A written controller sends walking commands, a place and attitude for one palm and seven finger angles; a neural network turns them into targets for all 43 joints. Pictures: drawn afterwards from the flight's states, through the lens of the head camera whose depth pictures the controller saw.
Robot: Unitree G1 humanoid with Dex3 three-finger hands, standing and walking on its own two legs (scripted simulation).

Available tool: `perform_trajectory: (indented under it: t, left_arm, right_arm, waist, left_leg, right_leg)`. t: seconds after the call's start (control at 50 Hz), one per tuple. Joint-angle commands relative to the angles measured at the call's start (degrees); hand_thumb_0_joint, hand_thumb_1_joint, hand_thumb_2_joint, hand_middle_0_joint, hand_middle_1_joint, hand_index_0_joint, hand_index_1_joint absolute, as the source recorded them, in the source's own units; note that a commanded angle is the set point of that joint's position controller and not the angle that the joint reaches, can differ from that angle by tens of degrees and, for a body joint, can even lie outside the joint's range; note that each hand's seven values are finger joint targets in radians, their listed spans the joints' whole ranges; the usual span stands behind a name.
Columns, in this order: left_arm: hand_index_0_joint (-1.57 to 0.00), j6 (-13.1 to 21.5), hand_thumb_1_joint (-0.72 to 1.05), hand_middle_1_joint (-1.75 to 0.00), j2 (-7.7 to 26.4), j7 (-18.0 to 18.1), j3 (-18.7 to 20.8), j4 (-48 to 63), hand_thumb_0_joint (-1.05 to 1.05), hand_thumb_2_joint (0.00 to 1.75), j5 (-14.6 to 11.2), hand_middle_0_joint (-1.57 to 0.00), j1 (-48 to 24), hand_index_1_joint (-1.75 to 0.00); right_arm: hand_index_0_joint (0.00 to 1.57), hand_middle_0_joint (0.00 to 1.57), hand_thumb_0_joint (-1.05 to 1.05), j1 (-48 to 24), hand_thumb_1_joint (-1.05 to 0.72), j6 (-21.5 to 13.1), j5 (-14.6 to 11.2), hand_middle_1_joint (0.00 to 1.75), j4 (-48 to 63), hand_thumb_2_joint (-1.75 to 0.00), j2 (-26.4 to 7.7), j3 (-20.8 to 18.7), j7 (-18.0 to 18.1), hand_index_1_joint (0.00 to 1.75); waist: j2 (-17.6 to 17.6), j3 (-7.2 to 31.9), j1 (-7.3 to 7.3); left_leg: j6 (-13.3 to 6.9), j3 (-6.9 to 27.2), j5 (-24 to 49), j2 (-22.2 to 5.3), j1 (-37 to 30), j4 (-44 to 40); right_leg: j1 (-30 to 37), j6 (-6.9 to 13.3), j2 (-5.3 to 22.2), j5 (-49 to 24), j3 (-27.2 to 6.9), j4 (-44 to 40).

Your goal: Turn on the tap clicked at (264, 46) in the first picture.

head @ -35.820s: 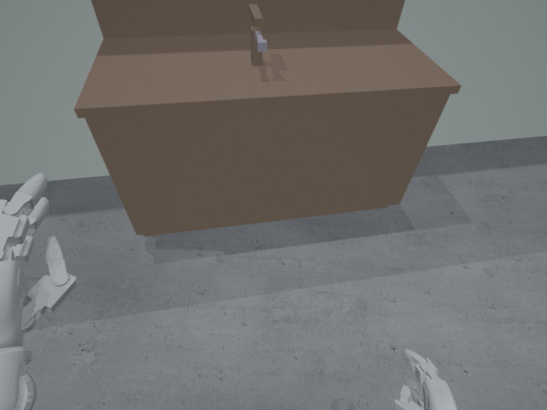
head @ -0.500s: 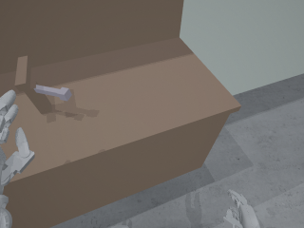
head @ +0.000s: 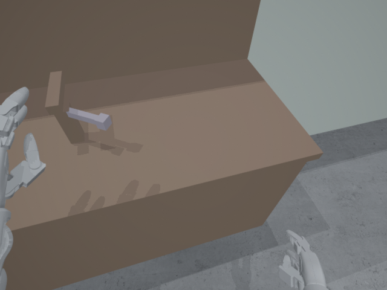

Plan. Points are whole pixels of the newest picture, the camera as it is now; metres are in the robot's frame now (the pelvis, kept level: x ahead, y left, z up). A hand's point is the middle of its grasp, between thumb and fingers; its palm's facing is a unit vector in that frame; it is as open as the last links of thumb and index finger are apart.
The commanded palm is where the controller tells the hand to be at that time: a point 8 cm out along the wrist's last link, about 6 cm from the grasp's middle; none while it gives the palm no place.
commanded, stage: come to a stop and stand still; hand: left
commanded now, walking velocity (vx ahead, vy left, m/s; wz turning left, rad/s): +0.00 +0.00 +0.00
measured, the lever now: (103, 121) +0.45 +0.30 +0.06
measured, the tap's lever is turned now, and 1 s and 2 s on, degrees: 55 55 55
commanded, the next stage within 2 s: look again from close up in 0.98 s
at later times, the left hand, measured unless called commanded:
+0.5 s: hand (23, 174) +0.22 +0.30 +0.17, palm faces +0.41 -0.85 -0.32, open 7.4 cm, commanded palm +0.16 +0.33 +0.18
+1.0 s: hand (35, 170) +0.24 +0.29 +0.16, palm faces +0.38 -0.86 -0.32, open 7.4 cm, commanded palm +0.18 +0.33 +0.18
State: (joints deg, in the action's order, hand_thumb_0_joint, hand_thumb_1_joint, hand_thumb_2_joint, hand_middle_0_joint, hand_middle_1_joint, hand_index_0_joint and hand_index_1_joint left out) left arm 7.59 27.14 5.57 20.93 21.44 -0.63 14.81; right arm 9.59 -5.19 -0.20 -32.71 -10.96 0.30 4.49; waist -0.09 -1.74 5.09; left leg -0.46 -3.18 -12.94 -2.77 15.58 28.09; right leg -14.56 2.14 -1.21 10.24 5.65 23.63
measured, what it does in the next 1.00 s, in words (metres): stands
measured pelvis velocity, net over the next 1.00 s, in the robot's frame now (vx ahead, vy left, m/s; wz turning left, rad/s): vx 0.01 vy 0.05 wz -0.01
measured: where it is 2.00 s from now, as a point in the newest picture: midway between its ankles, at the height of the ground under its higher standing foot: outside the picture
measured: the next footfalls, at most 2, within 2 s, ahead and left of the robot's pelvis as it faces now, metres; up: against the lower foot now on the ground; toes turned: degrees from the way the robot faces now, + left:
none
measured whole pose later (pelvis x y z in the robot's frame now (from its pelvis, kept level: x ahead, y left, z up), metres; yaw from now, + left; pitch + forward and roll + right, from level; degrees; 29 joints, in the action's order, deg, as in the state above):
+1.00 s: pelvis +0.01 +0.05 +0.00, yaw -1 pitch -1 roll -2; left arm 10.9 19.7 6.3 19.6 26.4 -2.3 22.4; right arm 10.9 -6.5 -0.6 -32.5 -10.9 1.1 1.5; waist 1.7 -3.6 1.9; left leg -3.4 -5.2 -14.7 0.1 11.1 26.7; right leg -10.1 -1.6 1.3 10.1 3.0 21.6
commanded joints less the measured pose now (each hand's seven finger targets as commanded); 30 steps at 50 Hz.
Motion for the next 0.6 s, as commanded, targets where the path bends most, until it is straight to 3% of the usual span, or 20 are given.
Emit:
perform_trajectory:
  t: [0.0, 0.02, 0.04, 0.06, 0.1, 0.14, 0.16, 0.18, 0.22, 0.28, 0.32, 0.38, 0.44, 0.56, 0.58]
  left_arm:
    - [-0.20, 6.39, 0.90, -0.30, 0.31, 0.10, 1.24, 4.39, 0.00, 0.90, -1.92, -0.20, -2.93, -0.30]
    - [-0.20, 6.47, 0.90, -0.30, -1.26, 0.26, -1.54, 9.02, 0.00, 0.90, -2.00, -0.20, 0.08, -0.30]
    - [-0.20, 6.48, 0.90, -0.30, -0.46, 0.58, -1.38, 12.08, 0.00, 0.90, -1.94, -0.20, 2.66, -0.30]
    - [-0.20, 6.15, 0.90, -0.30, -0.73, 0.94, -1.13, 13.17, 0.00, 0.90, -2.27, -0.20, 5.75, -0.30]
    - [-0.20, 6.25, 0.90, -0.30, 3.49, 1.49, 3.39, 15.33, 0.00, 0.90, -1.69, -0.20, 5.70, -0.30]
    - [-0.20, 7.02, 0.90, -0.30, 6.55, 1.70, 7.74, 15.98, 0.00, 0.90, -1.36, -0.20, 4.86, -0.30]
    - [-0.20, 7.47, 0.90, -0.30, 9.94, 2.11, 11.14, 18.56, 0.00, 0.90, -1.20, -0.20, 2.97, -0.30]
    - [-0.20, 8.04, 0.90, -0.30, 7.84, 2.02, 10.54, 17.80, 0.00, 0.90, -1.22, -0.20, 2.65, -0.30]
    - [-0.20, 8.69, 0.90, -0.30, 7.01, 2.03, 10.27, 17.96, 0.00, 0.90, -1.07, -0.20, 1.02, -0.30]
    - [-0.20, 9.34, 0.90, -0.30, 5.32, 1.70, 8.43, 18.10, 0.00, 0.90, -0.66, -0.20, -0.58, -0.30]
    - [-0.20, 9.53, 0.90, -0.30, 3.21, 1.46, 6.33, 16.92, 0.00, 0.90, -0.40, -0.20, 0.10, -0.30]
    - [-0.20, 9.26, 0.90, -0.30, 0.27, 1.18, 3.25, 15.75, 0.00, 0.90, -0.02, -0.20, 1.00, -0.30]
    - [-0.20, 8.86, 0.90, -0.30, 0.29, 1.40, 3.08, 13.49, 0.00, 0.90, 0.18, -0.20, 1.29, -0.30]
    - [-0.20, 8.63, 0.90, -0.30, 2.91, 1.57, 5.19, 16.64, 0.00, 0.90, -0.11, -0.20, -1.55, -0.30]
    - [-0.20, 8.65, 0.90, -0.30, 1.88, 1.48, 4.38, 16.64, 0.00, 0.90, -0.48, -0.20, -1.03, -0.30]
  right_arm:
    - [0.20, 0.20, 0.00, 0.22, -0.90, -4.79, -1.24, 0.30, 9.26, -0.90, -7.07, -2.75, -2.95, 0.30]
    - [0.20, 0.20, 0.00, -1.23, -0.90, -4.98, -1.34, 0.30, 9.91, -0.90, -6.89, -2.49, -3.66, 0.30]
    - [0.20, 0.20, 0.00, -1.93, -0.90, -5.19, -1.21, 0.30, 10.19, -0.90, -6.88, -2.27, -3.91, 0.30]
    - [0.20, 0.20, 0.00, -3.06, -0.90, -5.44, -1.57, 0.30, 10.16, -0.90, -6.74, -1.99, -4.10, 0.30]
    - [0.20, 0.20, 0.00, -2.66, -0.90, -5.47, -1.15, 0.30, 10.66, -0.90, -7.41, -1.77, -3.52, 0.30]
    - [0.20, 0.20, 0.00, -2.62, -0.90, -5.65, -0.85, 0.30, 10.60, -0.90, -7.62, -1.78, -2.72, 0.30]
    - [0.20, 0.20, 0.00, -3.21, -0.90, -5.55, -0.80, 0.30, 10.40, -0.90, -8.09, -1.69, -2.31, 0.30]
    - [0.20, 0.20, 0.00, -3.01, -0.90, -5.81, -0.62, 0.30, 10.50, -0.90, -7.60, -1.64, -1.99, 0.30]
    - [0.20, 0.20, 0.00, -2.68, -0.90, -6.49, -0.80, 0.30, 10.58, -0.90, -7.32, -1.65, -2.02, 0.30]
    - [0.20, 0.20, 0.00, -1.98, -0.90, -7.78, -0.63, 0.30, 9.58, -0.90, -7.42, -1.67, -2.45, 0.30]
    - [0.20, 0.20, 0.00, -1.37, -0.90, -8.48, -0.70, 0.30, 8.81, -0.90, -7.25, -1.64, -2.93, 0.30]
    - [0.20, 0.20, 0.00, -0.59, -0.90, -8.91, -0.71, 0.30, 7.65, -0.90, -7.66, -2.01, -3.46, 0.30]
    - [0.20, 0.20, 0.00, -0.60, -0.90, -8.52, -0.53, 0.30, 7.17, -0.90, -7.53, -2.12, -3.62, 0.30]
    - [0.20, 0.20, 0.00, -2.04, -0.90, -7.12, -0.38, 0.30, 7.91, -0.90, -7.12, -1.89, -3.11, 0.30]
    - [0.20, 0.20, 0.00, -2.19, -0.90, -6.74, -0.17, 0.30, 8.12, -0.90, -6.97, -1.71, -3.02, 0.30]
  waist:
    - [-6.66, 11.71, -2.00]
    - [-4.59, 10.57, -1.68]
    - [-1.42, 9.35, -1.60]
    - [0.23, 8.89, -1.83]
    - [3.36, 5.84, -2.19]
    - [3.92, 4.41, -2.60]
    - [-0.57, 4.15, -2.84]
    - [-3.10, 4.85, -2.98]
    - [-8.35, 5.41, -2.72]
    - [-8.45, 5.30, -2.98]
    - [-6.60, 4.28, -3.02]
    - [-4.39, 4.04, -3.56]
    - [-2.43, 3.73, -3.51]
    - [-4.81, 5.57, -3.67]
    - [-4.99, 6.33, -3.61]
  left_leg:
    - [0.00, -0.29, 8.65, -0.34, -5.14, -2.73]
    - [-0.43, 0.18, 7.23, -0.63, -4.52, -3.02]
    - [-0.75, 1.03, 3.18, -0.79, -2.83, -3.83]
    - [-0.80, 1.79, 0.77, -1.36, -3.41, -5.11]
    - [-0.77, 2.75, -8.31, -1.27, 0.80, -7.13]
    - [-1.04, 3.38, -12.01, -1.32, 1.78, -8.47]
    - [-1.17, 4.33, -12.34, -2.25, 1.62, -10.72]
    - [-2.03, 5.66, -14.49, -3.77, 3.71, -12.61]
    - [-2.88, 6.57, -14.57, -5.45, 6.00, -13.95]
    - [-2.77, 6.61, -12.66, -5.77, 4.87, -13.10]
    - [-2.65, 6.34, -14.21, -5.49, 5.82, -12.60]
    - [-1.75, 6.01, -9.04, -4.78, 2.74, -11.15]
    - [-1.12, 5.34, -6.23, -3.96, 1.61, -9.81]
    - [0.25, 4.62, 4.04, -3.19, -2.87, -9.30]
    - [0.26, 4.70, 5.98, -3.20, -3.17, -8.92]
  right_leg:
    - [7.54, -1.65, 8.68, -15.57, -12.18, -1.13]
    - [7.08, -2.60, 7.91, -11.17, -11.41, -1.83]
    - [6.54, -2.85, 7.53, -4.34, -10.93, -3.21]
    - [5.84, -1.85, 6.67, 0.10, -9.36, -3.28]
    - [3.68, -1.53, 5.55, 10.76, -8.59, -5.09]
    - [1.69, -1.37, 4.63, 15.06, -8.40, -5.56]
    - [1.73, -1.43, 3.70, 14.00, -7.06, -3.44]
    - [4.37, -1.60, 3.25, 11.31, -5.58, -0.23]
    - [8.32, -1.55, 2.57, 5.92, -4.48, 4.48]
    - [8.69, -1.47, 2.86, 3.75, -4.02, 4.12]
    - [9.22, -1.48, 3.00, 3.75, -4.53, 2.96]
    - [7.30, -1.48, 2.78, 1.47, -4.68, 1.06]
    - [6.55, -1.38, 3.26, -0.09, -5.71, -0.77]
    - [6.84, -1.25, 2.98, -5.72, -5.00, -0.35]
    - [7.35, -1.26, 3.00, -6.37, -4.78, -0.38]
